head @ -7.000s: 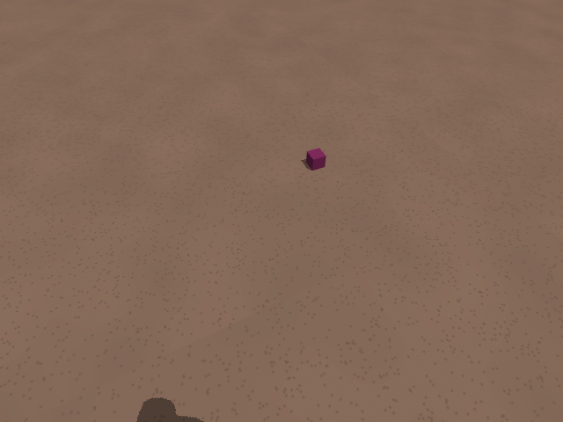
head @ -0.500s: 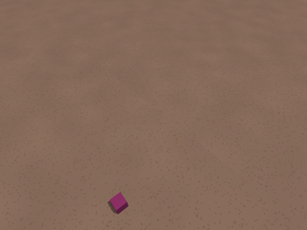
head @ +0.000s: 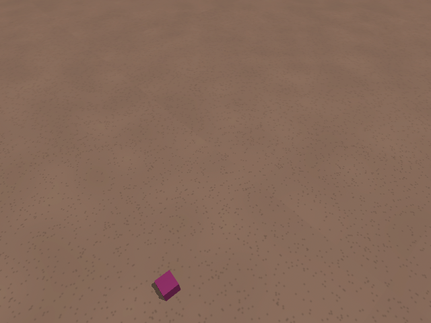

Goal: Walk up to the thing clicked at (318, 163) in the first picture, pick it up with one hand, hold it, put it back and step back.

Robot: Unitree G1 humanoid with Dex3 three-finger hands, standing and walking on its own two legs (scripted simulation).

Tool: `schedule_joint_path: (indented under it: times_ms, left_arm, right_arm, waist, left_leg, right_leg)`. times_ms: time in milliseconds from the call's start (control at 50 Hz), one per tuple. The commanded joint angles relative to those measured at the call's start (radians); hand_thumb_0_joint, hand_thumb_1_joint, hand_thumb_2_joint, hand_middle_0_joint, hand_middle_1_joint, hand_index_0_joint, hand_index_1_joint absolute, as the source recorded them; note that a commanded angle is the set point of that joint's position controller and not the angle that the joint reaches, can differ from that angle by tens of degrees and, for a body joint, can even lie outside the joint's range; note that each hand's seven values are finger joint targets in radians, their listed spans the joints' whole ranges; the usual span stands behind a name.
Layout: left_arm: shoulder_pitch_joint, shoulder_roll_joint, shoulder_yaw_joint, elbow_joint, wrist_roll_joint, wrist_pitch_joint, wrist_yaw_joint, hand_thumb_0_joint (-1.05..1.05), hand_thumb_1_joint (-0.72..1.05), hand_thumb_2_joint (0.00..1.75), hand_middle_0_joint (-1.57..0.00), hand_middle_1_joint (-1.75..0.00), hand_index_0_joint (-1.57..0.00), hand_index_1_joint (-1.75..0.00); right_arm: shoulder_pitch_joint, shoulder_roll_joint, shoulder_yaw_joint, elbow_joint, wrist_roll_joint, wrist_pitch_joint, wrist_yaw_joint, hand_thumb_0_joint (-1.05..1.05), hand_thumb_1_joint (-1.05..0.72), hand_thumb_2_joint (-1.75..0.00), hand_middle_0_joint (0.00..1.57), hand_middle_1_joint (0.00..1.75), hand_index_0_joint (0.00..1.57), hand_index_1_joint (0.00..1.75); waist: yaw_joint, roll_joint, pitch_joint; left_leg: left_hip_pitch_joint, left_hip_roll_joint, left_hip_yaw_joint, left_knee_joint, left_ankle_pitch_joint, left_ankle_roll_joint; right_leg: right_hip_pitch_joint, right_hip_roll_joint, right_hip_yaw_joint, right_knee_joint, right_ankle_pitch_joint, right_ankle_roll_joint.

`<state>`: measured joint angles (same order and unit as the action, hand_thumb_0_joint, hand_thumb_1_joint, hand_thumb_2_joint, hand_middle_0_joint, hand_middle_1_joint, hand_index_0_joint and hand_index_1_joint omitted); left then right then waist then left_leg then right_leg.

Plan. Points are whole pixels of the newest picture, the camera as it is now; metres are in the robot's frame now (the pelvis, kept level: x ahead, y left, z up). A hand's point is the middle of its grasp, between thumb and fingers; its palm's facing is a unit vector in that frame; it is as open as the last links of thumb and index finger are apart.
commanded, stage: stand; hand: left
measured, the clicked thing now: (167, 285) +0.43 +0.24 -0.75
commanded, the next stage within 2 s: rise first in 2.00 s
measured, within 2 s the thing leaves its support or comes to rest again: neither
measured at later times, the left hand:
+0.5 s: hand out of the picture +0.08 +0.25 -0.15, palm faces -0.03 -0.93 -0.36, open 7.4 cm
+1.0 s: hand out of the picture +0.08 +0.25 -0.15, palm faces -0.03 -0.93 -0.36, open 7.4 cm
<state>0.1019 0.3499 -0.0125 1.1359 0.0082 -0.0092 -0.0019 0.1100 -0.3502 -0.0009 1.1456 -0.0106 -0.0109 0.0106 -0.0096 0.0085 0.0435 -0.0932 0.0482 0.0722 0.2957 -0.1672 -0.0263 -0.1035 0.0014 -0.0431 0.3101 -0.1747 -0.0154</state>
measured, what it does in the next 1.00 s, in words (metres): stands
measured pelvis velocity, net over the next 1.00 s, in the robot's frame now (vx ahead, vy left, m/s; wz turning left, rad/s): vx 0.00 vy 0.00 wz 0.00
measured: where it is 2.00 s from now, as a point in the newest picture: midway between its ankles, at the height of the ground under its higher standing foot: outside the picture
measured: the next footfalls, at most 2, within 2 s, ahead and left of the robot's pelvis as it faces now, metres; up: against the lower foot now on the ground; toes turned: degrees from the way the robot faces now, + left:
none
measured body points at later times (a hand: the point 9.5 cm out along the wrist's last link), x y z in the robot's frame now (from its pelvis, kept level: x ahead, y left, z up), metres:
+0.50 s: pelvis +0.00 +0.00 +0.00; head +0.01 -0.01 +0.45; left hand +0.08 +0.30 -0.13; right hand +0.08 -0.30 -0.14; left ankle +0.00 +0.13 -0.75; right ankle +0.00 -0.11 -0.75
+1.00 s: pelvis +0.00 +0.00 +0.00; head +0.01 -0.01 +0.45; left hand +0.08 +0.30 -0.13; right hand +0.07 -0.30 -0.14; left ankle +0.00 +0.13 -0.75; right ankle +0.00 -0.11 -0.75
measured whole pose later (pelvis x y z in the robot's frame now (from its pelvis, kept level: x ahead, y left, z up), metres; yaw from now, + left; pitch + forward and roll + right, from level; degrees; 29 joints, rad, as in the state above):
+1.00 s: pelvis +0.00 +0.00 +0.00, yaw +0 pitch -2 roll +0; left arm 0.11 0.35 -0.01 1.13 0.01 -0.01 0.00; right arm 0.12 -0.35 0.00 1.14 -0.01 -0.01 0.01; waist -0.01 0.01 0.04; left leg -0.08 0.05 0.07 0.29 -0.17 -0.03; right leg -0.09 0.01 -0.05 0.30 -0.18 -0.02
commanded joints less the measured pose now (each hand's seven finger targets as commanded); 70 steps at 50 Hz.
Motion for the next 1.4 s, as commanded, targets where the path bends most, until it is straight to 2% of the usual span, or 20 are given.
schedule_joint_path:
  times_ms: [0,240,360,420,520,600,780,940,1280,1300,1380]
  left_arm:
    - [-0.038,0.215,0.046,-0.062,0.000,-0.026,0.012,0.00,0.90,0.90,-0.20,-0.30,-0.20,-0.30]
    - [-0.044,0.217,0.047,-0.063,-0.001,-0.025,0.013,0.00,0.90,0.90,-0.20,-0.30,-0.20,-0.30]
    - [-0.036,0.221,0.048,-0.064,0.001,-0.027,0.014,0.00,0.90,0.90,-0.20,-0.30,-0.20,-0.30]
    - [-0.039,0.218,0.048,-0.063,0.001,-0.027,0.014,0.00,0.90,0.90,-0.20,-0.30,-0.20,-0.30]
    - [-0.038,0.221,0.048,-0.062,0.001,-0.026,0.015,0.00,0.90,0.90,-0.20,-0.30,-0.20,-0.30]
    - [-0.028,0.216,0.047,-0.063,0.003,-0.028,0.015,0.00,0.90,0.90,-0.20,-0.30,-0.20,-0.30]
    - [-0.034,0.224,0.051,-0.063,0.000,-0.027,0.015,0.00,0.90,0.90,-0.20,-0.30,-0.20,-0.30]
    - [-0.028,0.219,0.051,-0.065,0.001,-0.027,0.013,0.00,0.90,0.90,-0.20,-0.30,-0.20,-0.30]
    - [-0.033,0.224,0.050,-0.064,-0.002,-0.026,0.013,0.00,0.90,0.90,-0.20,-0.30,-0.20,-0.30]
    - [-0.032,0.219,0.050,-0.067,0.001,-0.026,0.014,0.00,0.90,0.90,-0.20,-0.30,-0.20,-0.30]
    - [-0.031,0.222,0.050,-0.065,0.003,-0.027,0.013,0.00,0.90,0.90,-0.20,-0.30,-0.20,-0.30]
  right_arm:
    - [-0.043,-0.210,-0.035,-0.057,-0.002,-0.019,-0.018,0.00,-0.90,-0.90,0.20,0.30,0.20,0.30]
    - [-0.039,-0.205,-0.032,-0.059,-0.002,-0.019,-0.018,0.00,-0.90,-0.90,0.20,0.30,0.20,0.30]
    - [-0.047,-0.212,-0.036,-0.065,-0.001,-0.019,-0.018,0.00,-0.90,-0.90,0.20,0.30,0.20,0.30]
    - [-0.047,-0.209,-0.035,-0.062,-0.002,-0.019,-0.019,0.00,-0.90,-0.90,0.20,0.30,0.20,0.30]
    - [-0.039,-0.203,-0.035,-0.060,-0.002,-0.016,-0.018,0.00,-0.90,-0.90,0.20,0.30,0.20,0.30]
    - [-0.043,-0.213,-0.038,-0.065,-0.002,-0.016,-0.018,0.00,-0.90,-0.90,0.20,0.30,0.20,0.30]
    - [-0.040,-0.204,-0.037,-0.065,-0.003,-0.016,-0.018,0.00,-0.90,-0.90,0.20,0.30,0.20,0.30]
    - [-0.038,-0.207,-0.036,-0.065,-0.002,-0.018,-0.019,0.00,-0.90,-0.90,0.20,0.30,0.20,0.30]
    - [-0.022,-0.202,-0.033,-0.062,-0.002,-0.017,-0.018,0.00,-0.90,-0.90,0.20,0.30,0.20,0.30]
    - [-0.033,-0.213,-0.037,-0.067,-0.003,-0.016,-0.019,0.00,-0.90,-0.90,0.20,0.30,0.20,0.30]
    - [-0.031,-0.205,-0.035,-0.068,-0.003,-0.017,-0.018,0.00,-0.90,-0.90,0.20,0.30,0.20,0.30]
  waist:
    - [0.005,-0.006,-0.089]
    - [0.005,-0.004,-0.065]
    - [0.006,-0.003,-0.100]
    - [0.005,0.002,-0.089]
    - [0.003,-0.019,-0.060]
    - [0.005,0.001,-0.089]
    - [0.004,-0.011,-0.071]
    - [0.006,-0.001,-0.076]
    - [0.001,-0.015,-0.056]
    - [0.005,0.005,-0.078]
    - [0.004,-0.008,-0.080]
  left_leg:
    - [0.039,0.115,-0.103,-0.029,0.132,0.037]
    - [0.025,0.111,-0.107,-0.042,0.113,0.029]
    - [0.055,0.115,-0.102,-0.030,0.152,0.037]
    - [0.048,0.115,-0.103,-0.033,0.149,0.037]
    - [0.031,0.112,-0.105,-0.041,0.110,0.031]
    - [0.046,0.113,-0.102,-0.033,0.125,0.038]
    - [0.034,0.110,-0.103,-0.039,0.123,0.032]
    - [0.036,0.114,-0.103,-0.038,0.119,0.039]
    - [0.021,0.111,-0.110,-0.046,0.095,0.032]
    - [0.036,0.112,-0.104,-0.031,0.107,0.039]
    - [0.040,0.112,-0.104,-0.035,0.116,0.039]
  right_leg:
    - [0.004,-0.147,0.124,-0.052,0.185,-0.009]
    - [-0.006,-0.143,0.118,-0.061,0.146,-0.004]
    - [0.012,-0.148,0.118,-0.056,0.207,-0.007]
    - [0.012,-0.148,0.118,-0.056,0.207,-0.007]
    - [-0.010,-0.141,0.113,-0.067,0.143,-0.004]
    - [0.007,-0.146,0.118,-0.062,0.186,-0.008]
    - [0.004,-0.142,0.116,-0.062,0.172,-0.007]
    - [0.015,-0.148,0.123,-0.062,0.187,-0.012]
    - [-0.002,-0.144,0.119,-0.066,0.131,-0.008]
    - [0.009,-0.149,0.124,-0.063,0.161,-0.010]
    - [0.013,-0.148,0.120,-0.058,0.181,-0.010]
